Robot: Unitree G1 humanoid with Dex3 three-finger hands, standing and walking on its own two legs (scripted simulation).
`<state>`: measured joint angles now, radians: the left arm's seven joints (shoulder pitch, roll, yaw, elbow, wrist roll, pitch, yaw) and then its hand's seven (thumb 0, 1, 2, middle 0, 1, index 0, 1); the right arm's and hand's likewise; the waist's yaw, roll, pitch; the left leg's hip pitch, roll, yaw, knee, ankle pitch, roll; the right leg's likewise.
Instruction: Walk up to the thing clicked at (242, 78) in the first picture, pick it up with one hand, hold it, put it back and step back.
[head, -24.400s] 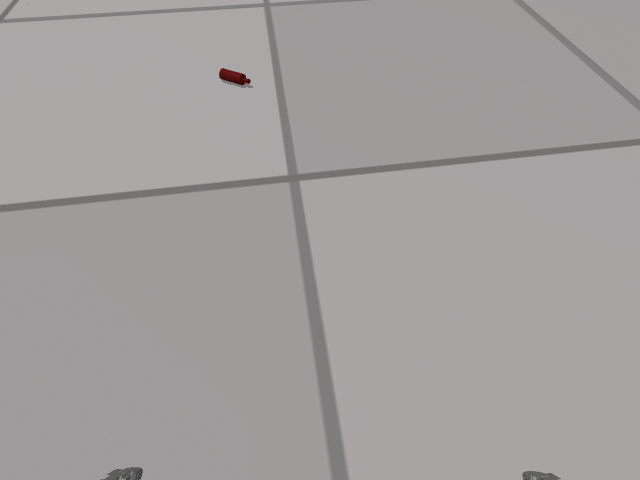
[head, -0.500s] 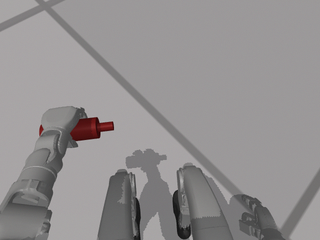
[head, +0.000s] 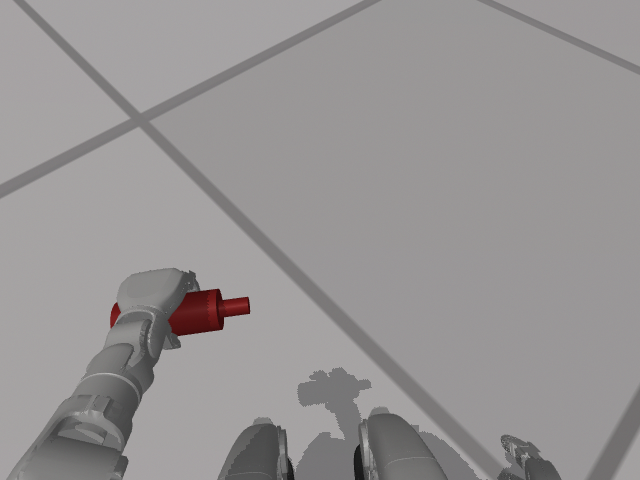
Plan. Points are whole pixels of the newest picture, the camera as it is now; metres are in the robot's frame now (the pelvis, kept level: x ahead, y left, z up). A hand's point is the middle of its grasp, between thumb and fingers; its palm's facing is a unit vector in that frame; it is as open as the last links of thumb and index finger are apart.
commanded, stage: lift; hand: left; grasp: from above
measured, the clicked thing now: (185, 313) +0.35 +0.20 -0.10
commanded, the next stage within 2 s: hold in 0.26 s
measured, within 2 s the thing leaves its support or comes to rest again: neither
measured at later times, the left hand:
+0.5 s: hand (153, 287) +0.36 +0.22 -0.02, palm faces -0.44 -0.07 -0.90, open 9.1 cm
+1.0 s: hand (143, 279) +0.35 +0.22 +0.01, palm faces -0.45 -0.05 -0.89, open 9.1 cm
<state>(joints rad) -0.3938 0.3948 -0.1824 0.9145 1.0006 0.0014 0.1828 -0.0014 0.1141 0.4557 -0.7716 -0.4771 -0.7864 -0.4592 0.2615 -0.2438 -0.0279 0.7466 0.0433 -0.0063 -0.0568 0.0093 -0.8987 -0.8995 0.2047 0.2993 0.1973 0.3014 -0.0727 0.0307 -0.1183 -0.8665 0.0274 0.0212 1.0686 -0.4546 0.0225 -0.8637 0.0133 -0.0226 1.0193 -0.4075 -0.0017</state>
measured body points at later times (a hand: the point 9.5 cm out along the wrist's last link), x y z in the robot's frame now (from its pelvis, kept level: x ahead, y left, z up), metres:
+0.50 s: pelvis +0.04 +0.00 +0.05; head +0.08 -0.01 +0.50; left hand +0.38 +0.22 +0.03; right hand +0.14 -0.27 -0.07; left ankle +0.04 +0.10 -0.66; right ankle +0.05 -0.12 -0.66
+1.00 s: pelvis +0.05 +0.00 +0.07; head +0.07 -0.02 +0.52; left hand +0.37 +0.22 +0.06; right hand +0.16 -0.27 -0.06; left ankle +0.04 +0.10 -0.66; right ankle +0.05 -0.12 -0.66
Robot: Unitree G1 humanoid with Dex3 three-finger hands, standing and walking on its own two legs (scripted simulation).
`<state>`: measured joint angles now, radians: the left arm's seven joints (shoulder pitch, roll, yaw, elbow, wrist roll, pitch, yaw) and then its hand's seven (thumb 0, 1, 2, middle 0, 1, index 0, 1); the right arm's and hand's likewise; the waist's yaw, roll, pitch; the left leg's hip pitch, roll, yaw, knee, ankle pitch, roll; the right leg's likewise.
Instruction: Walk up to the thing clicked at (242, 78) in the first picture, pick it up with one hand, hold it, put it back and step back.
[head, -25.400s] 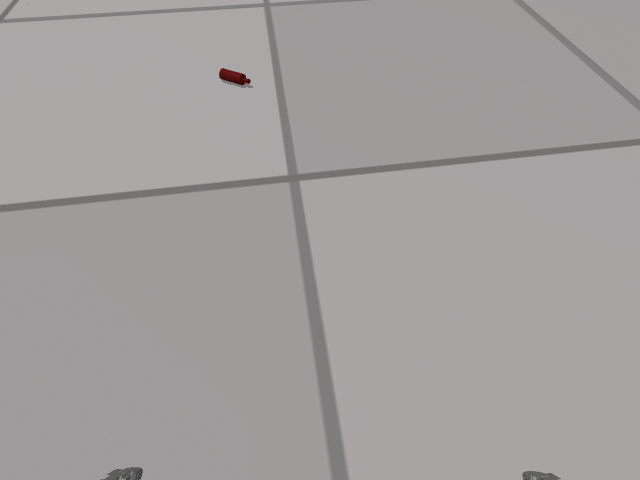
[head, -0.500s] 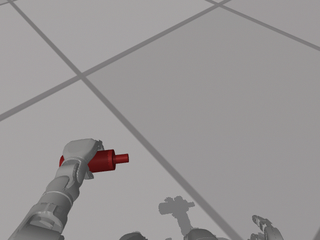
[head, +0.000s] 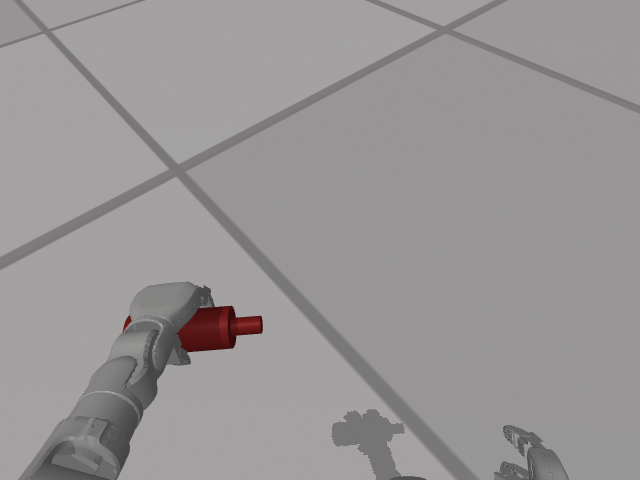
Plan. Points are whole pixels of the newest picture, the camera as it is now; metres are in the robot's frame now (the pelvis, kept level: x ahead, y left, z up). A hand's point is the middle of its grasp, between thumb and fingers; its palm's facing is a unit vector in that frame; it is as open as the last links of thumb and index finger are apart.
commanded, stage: hold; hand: left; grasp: from above
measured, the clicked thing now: (197, 329) +0.32 +0.21 -0.07
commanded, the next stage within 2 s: crouch in 1.26 s
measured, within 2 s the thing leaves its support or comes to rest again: neither
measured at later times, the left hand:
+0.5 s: hand (175, 346) +0.28 +0.22 -0.04, palm faces -0.44 -0.06 -0.90, open 9.1 cm
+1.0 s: hand (175, 350) +0.27 +0.21 -0.03, palm faces -0.43 -0.06 -0.90, open 9.1 cm
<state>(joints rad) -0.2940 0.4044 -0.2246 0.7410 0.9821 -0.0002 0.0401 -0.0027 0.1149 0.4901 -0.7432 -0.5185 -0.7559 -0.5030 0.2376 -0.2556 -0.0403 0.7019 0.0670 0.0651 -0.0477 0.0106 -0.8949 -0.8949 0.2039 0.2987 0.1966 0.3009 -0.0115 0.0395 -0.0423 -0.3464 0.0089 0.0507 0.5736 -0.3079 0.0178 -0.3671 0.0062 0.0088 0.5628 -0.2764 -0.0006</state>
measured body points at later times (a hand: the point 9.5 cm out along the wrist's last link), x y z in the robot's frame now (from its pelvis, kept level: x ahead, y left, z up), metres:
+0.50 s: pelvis -0.01 -0.01 +0.01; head +0.00 -0.03 +0.46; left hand +0.30 +0.22 +0.02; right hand +0.12 -0.26 -0.11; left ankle -0.01 +0.11 -0.73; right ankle +0.01 -0.12 -0.73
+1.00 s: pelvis -0.02 -0.01 +0.01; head -0.01 -0.03 +0.46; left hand +0.29 +0.22 +0.02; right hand +0.13 -0.26 -0.11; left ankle -0.01 +0.11 -0.73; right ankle +0.01 -0.12 -0.73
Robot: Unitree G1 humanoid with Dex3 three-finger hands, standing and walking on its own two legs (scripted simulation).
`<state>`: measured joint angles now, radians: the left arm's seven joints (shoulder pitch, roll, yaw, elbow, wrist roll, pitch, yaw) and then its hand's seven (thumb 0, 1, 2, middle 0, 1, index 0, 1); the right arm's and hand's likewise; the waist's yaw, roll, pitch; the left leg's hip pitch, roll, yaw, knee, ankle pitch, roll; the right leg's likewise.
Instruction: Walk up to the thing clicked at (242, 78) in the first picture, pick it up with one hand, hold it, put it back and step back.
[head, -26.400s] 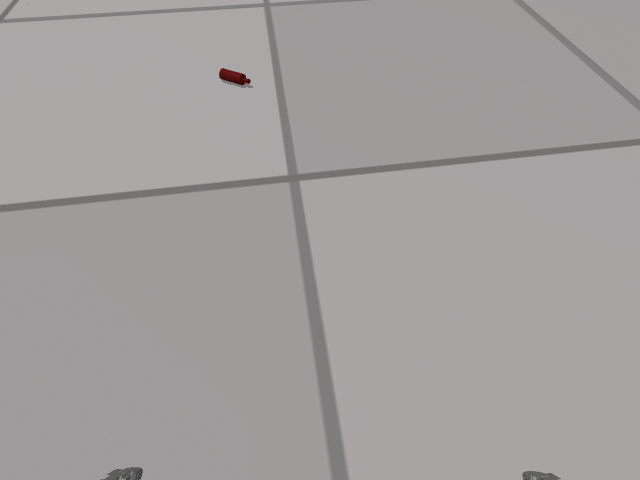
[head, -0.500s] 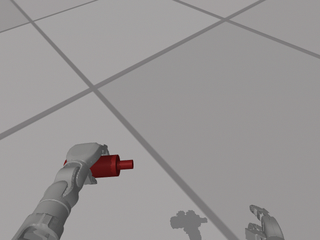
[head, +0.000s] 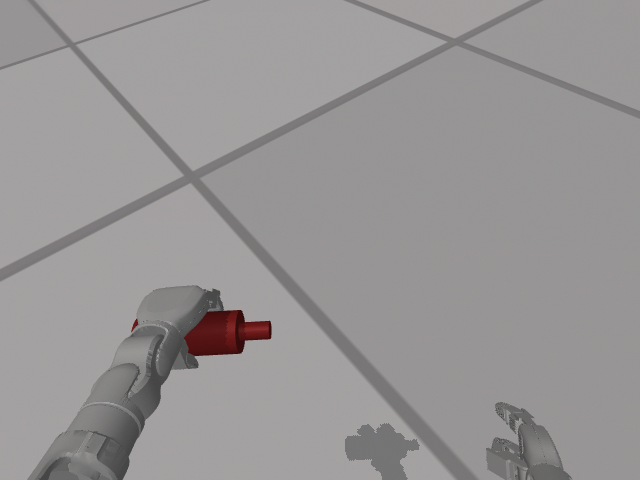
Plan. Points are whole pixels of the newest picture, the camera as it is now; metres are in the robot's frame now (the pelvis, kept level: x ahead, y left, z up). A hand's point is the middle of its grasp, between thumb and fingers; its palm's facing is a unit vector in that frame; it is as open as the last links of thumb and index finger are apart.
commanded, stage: hold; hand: left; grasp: from above
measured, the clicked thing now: (205, 333) +0.30 +0.20 -0.05
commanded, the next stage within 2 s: crouch in 0.26 s
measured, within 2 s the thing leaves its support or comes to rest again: neither
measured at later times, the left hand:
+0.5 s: hand (187, 339) +0.29 +0.22 -0.04, palm faces -0.44 -0.06 -0.90, open 9.1 cm
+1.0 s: hand (225, 355) +0.35 +0.22 -0.24, palm faces -0.40 +0.02 -0.92, open 9.1 cm
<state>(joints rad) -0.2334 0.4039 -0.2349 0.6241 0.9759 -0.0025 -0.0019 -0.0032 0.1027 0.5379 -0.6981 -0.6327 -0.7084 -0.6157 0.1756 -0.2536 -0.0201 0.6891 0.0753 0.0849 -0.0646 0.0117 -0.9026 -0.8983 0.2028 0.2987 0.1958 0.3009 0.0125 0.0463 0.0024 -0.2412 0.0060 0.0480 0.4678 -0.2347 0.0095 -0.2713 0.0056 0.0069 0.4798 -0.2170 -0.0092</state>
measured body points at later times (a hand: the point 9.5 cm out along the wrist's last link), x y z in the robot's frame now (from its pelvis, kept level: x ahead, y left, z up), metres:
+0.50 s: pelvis +0.00 +0.00 +0.00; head +0.01 -0.02 +0.45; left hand +0.31 +0.22 +0.01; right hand +0.15 -0.25 -0.11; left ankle +0.01 +0.11 -0.74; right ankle +0.02 -0.11 -0.74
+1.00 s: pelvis -0.04 +0.01 -0.13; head +0.09 +0.02 +0.30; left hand +0.36 +0.22 -0.19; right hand +0.03 -0.28 -0.25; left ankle +0.01 +0.11 -0.74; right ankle +0.02 -0.11 -0.74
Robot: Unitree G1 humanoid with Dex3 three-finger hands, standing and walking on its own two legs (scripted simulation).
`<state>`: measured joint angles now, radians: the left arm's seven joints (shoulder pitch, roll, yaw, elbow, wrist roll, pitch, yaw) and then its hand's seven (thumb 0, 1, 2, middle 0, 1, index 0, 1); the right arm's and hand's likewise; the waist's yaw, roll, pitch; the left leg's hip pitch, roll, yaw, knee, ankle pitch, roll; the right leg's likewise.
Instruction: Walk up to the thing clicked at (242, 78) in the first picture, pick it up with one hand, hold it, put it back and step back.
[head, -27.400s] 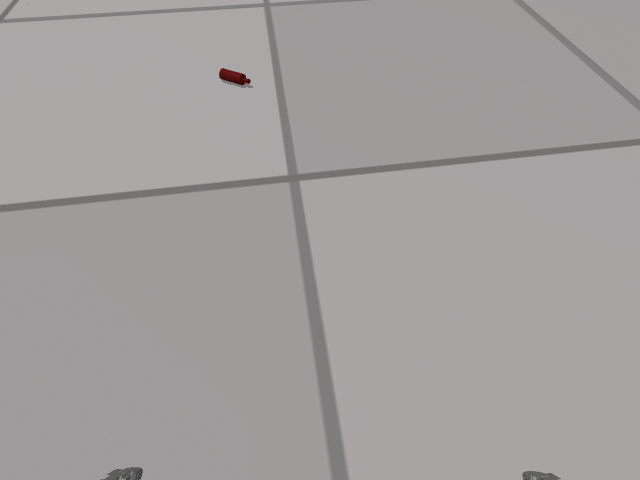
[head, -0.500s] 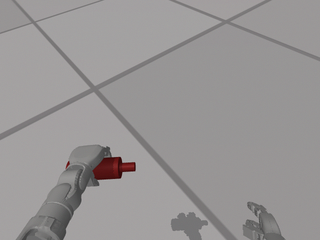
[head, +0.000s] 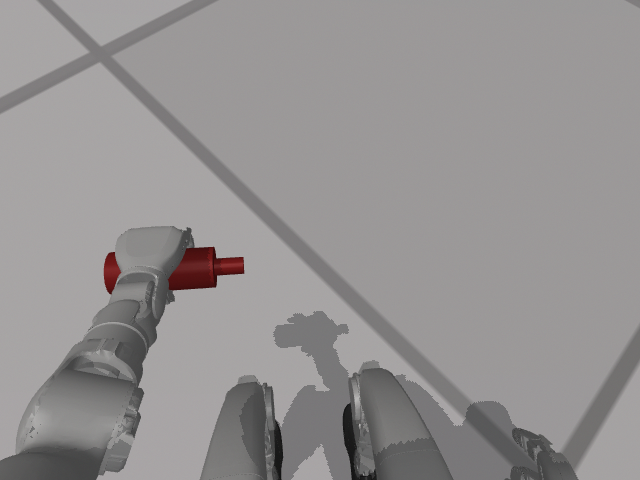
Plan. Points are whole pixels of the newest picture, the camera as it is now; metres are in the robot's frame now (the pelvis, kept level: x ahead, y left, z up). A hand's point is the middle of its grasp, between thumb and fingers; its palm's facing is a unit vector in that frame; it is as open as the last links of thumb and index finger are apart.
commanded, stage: crouch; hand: left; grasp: from above
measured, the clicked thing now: (179, 269) +0.40 +0.19 -0.13
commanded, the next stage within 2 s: lower in 1.38 s
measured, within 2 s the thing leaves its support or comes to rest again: neither
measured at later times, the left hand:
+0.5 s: hand (196, 295) +0.43 +0.22 -0.33, palm faces -0.44 +0.00 -0.90, open 9.1 cm
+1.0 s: hand (209, 299) +0.44 +0.21 -0.43, palm faces -0.46 -0.02 -0.89, open 9.1 cm
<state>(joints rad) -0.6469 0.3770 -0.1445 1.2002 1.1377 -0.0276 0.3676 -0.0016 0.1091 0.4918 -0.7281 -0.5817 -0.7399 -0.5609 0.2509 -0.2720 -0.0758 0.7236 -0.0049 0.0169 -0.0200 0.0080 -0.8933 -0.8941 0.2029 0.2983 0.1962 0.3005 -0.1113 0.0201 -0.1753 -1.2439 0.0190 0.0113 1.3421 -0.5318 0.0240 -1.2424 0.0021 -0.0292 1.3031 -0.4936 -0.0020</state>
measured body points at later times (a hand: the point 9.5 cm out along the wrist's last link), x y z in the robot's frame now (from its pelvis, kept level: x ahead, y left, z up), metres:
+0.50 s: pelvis -0.02 +0.00 -0.17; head +0.20 +0.03 +0.22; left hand +0.44 +0.21 -0.28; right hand +0.04 -0.27 -0.30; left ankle +0.05 +0.11 -0.60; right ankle +0.06 -0.12 -0.60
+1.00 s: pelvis -0.03 +0.00 -0.25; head +0.22 +0.03 +0.12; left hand +0.46 +0.21 -0.38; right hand +0.00 -0.28 -0.37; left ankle +0.05 +0.11 -0.60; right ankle +0.06 -0.12 -0.60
